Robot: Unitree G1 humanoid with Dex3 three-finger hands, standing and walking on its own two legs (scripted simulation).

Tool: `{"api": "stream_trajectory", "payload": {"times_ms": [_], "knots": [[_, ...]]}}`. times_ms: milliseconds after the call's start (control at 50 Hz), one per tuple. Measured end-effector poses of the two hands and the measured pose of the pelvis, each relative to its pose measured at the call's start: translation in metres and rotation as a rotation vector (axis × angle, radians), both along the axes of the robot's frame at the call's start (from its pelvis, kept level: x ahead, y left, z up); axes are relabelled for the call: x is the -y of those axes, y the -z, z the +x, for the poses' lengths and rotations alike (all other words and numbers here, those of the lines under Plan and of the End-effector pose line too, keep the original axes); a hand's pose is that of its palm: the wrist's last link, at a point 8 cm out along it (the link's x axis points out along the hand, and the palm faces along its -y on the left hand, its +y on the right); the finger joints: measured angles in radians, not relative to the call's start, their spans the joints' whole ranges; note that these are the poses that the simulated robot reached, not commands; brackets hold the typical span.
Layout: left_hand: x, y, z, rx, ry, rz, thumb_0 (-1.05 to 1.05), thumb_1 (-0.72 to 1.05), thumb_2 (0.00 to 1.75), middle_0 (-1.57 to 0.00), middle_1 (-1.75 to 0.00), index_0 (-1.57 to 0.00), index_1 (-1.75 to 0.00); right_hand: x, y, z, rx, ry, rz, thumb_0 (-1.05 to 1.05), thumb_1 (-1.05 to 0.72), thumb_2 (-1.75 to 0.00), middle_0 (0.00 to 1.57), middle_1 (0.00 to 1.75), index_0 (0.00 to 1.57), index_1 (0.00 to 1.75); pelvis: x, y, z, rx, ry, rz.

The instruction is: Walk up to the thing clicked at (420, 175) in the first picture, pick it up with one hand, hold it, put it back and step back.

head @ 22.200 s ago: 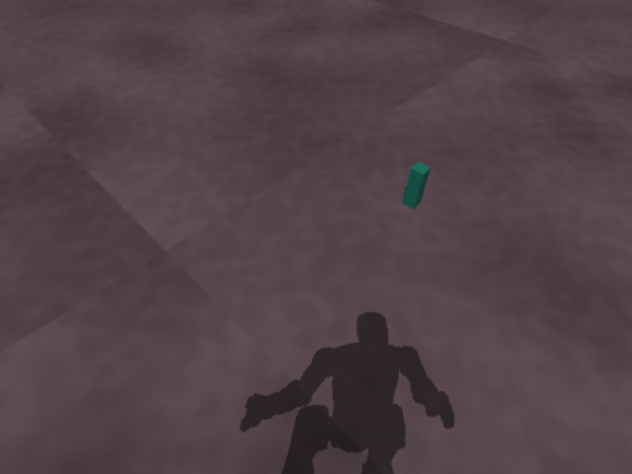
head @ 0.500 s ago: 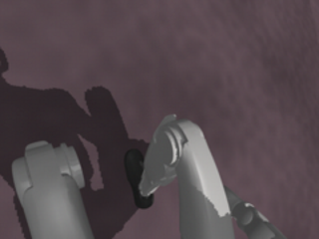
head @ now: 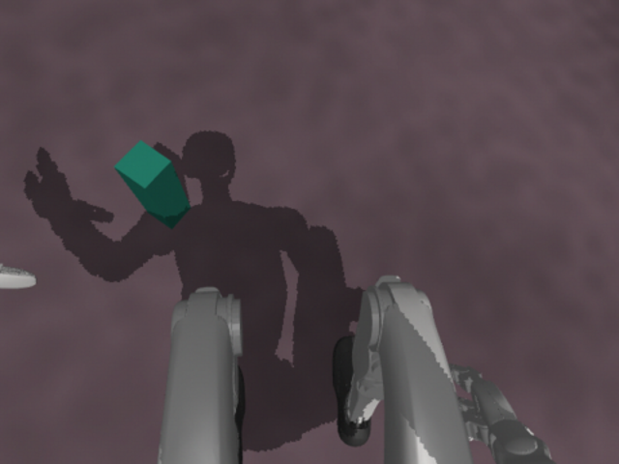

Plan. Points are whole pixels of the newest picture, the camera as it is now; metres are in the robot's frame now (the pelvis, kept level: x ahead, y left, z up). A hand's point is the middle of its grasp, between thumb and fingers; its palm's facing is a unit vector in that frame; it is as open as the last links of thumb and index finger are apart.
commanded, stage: home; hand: left
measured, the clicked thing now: (158, 190) +0.53 +0.26 -0.29
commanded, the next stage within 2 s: none
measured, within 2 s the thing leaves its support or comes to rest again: neither
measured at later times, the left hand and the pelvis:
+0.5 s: hand out of the picture +0.30 +0.26 +0.13, palm faces +0.22 -0.88 -0.41, open 17.2 cm; pelvis +0.06 -0.01 +0.23, yaw +4 degrees
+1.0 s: hand out of the picture +0.26 +0.18 +0.27, palm faces +0.19 -0.94 -0.29, open 17.4 cm; pelvis +0.10 -0.01 +0.32, yaw +5 degrees
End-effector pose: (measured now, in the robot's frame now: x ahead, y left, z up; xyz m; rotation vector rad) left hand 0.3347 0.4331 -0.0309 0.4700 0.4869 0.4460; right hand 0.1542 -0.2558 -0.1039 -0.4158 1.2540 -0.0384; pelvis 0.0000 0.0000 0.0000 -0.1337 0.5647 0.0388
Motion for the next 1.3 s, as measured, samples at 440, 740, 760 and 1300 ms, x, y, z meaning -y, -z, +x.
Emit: {"api": "stream_trajectory", "payload": {"times_ms": [440, 740, 760, 1300], "knots": [[0.121, -0.173, -0.059, -0.221, -0.050, -0.165, -0.01, -0.49, 0.08, -0.06, -0.06, -0.06, -0.06, 0.000, -0.220, 0.083, 0.339, 0.076, 0.016, 0.00, -0.90, -0.90, 0.20, 0.30, 0.20, 0.30, 0.016, -0.206, 0.054, 0.109, -0.024, 0.076], [0.182, -0.285, -0.080, -0.234, 0.007, -0.280, -0.01, -0.51, 0.06, -0.06, -0.05, -0.06, -0.05, -0.015, -0.329, 0.090, 0.471, 0.136, 0.041, 0.01, -0.90, -0.90, 0.20, 0.30, 0.20, 0.30, 0.008, -0.300, 0.093, 0.313, -0.036, 0.092], [0.185, -0.292, -0.082, -0.229, 0.012, -0.285, -0.01, -0.51, 0.07, -0.06, -0.05, -0.06, -0.05, -0.017, -0.333, 0.092, 0.483, 0.139, 0.045, 0.01, -0.90, -0.90, 0.20, 0.30, 0.20, 0.30, 0.007, -0.304, 0.095, 0.324, -0.037, 0.093], [0.213, -0.329, -0.105, -0.204, 0.015, -0.327, -0.01, -0.53, 0.05, -0.05, -0.05, -0.05, -0.05, -0.017, -0.365, 0.121, 0.615, 0.066, 0.079, 0.01, -0.90, -0.90, 0.20, 0.30, 0.21, 0.30, 0.018, -0.326, 0.103, 0.424, -0.055, 0.120]]}}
